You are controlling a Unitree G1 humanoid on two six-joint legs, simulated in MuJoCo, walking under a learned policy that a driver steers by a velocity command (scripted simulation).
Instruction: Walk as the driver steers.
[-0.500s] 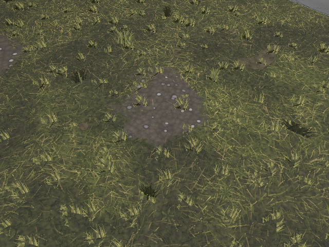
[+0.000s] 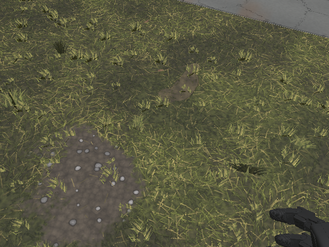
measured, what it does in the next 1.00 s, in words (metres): walks ahead: left foot, then right foot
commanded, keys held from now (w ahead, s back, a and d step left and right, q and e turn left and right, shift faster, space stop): w+shift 0.46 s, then w+q+shift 0.16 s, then q+shift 0.38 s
